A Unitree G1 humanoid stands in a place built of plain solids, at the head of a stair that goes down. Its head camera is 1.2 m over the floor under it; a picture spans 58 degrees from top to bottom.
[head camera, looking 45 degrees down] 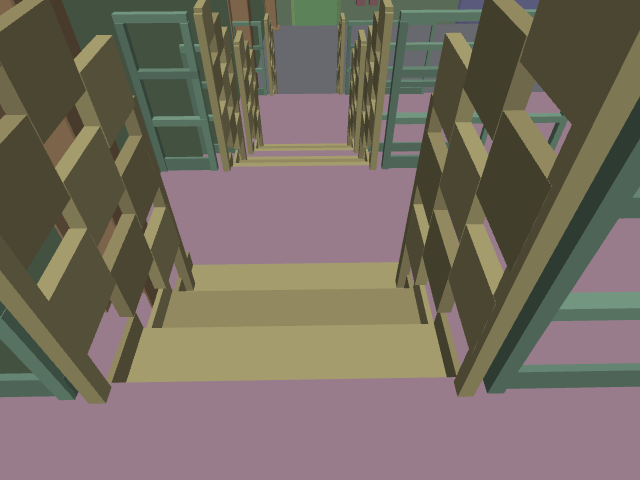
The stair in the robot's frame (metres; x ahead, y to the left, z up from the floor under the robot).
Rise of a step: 0.16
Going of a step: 0.30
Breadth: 1.12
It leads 1 degrees to the left of straight ahead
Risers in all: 4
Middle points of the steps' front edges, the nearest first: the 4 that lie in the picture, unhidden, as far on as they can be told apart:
0.61 0.11 0.00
0.91 0.11 -0.16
1.21 0.12 -0.32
1.51 0.12 -0.49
